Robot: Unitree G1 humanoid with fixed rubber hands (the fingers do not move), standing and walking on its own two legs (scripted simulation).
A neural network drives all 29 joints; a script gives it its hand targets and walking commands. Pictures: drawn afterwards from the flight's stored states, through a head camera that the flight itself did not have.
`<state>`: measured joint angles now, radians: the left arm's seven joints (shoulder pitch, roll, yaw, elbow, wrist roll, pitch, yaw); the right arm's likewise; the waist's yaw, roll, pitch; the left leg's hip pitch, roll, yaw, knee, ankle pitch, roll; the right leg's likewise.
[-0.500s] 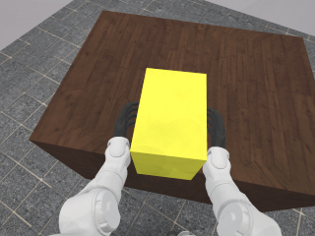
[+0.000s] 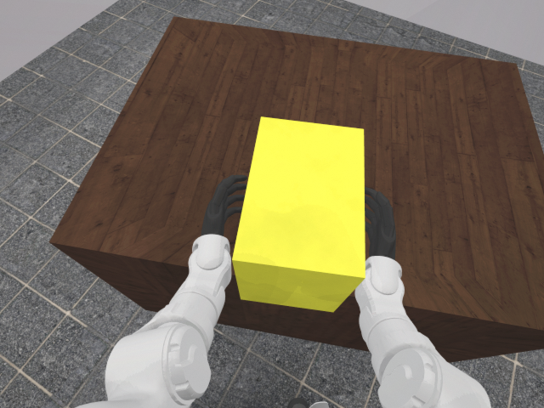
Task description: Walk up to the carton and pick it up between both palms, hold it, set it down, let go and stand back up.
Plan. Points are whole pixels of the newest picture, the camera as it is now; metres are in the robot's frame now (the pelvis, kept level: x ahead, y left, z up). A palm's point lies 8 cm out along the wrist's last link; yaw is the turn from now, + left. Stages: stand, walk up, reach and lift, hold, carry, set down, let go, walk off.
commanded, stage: reach and lift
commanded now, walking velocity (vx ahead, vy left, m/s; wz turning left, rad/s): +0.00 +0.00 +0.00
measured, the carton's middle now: (298, 219) +0.42 -0.06 -0.04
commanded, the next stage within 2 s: none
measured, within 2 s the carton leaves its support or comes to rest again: leaves its support in 0.58 s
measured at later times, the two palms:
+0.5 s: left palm (219, 230) +0.40 +0.07 -0.02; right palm (384, 240) +0.36 -0.19 -0.02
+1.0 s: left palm (179, 207) +0.40 +0.11 +0.06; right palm (374, 199) +0.38 -0.15 +0.08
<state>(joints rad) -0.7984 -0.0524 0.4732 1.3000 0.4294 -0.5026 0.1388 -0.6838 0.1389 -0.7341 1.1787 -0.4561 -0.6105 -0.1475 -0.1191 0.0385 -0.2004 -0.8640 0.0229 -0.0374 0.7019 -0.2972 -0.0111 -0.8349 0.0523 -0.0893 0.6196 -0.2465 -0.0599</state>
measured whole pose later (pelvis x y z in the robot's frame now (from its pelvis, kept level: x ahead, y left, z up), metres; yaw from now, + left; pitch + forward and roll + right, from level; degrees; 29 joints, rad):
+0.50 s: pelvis +0.00 -0.01 -0.01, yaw +1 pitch +25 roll -1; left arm -0.79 -0.03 0.32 1.40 0.19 -0.51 0.18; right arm -0.69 0.06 -0.47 1.25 -0.28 -0.55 -0.18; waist -0.12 0.07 -0.24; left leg -0.87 0.02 -0.04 0.75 -0.33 -0.02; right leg -0.85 0.05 -0.10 0.70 -0.29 -0.07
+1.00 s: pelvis +0.01 +0.00 +0.00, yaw +5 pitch +14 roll -2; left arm -0.72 0.03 0.03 1.23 -0.09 -0.21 0.19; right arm -0.63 0.04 -0.13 0.97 0.04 -0.10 -0.23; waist -0.14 0.08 -0.29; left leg -0.64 -0.02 -0.12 0.76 -0.37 -0.02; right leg -0.59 0.04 -0.09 0.70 -0.35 -0.05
